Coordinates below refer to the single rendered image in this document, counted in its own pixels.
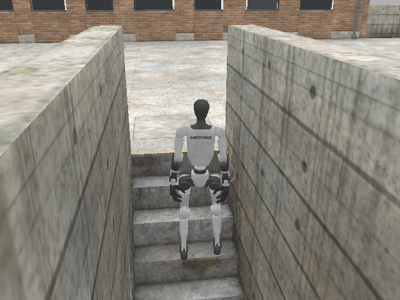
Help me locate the stairs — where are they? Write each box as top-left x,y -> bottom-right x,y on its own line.
131,151 -> 244,300

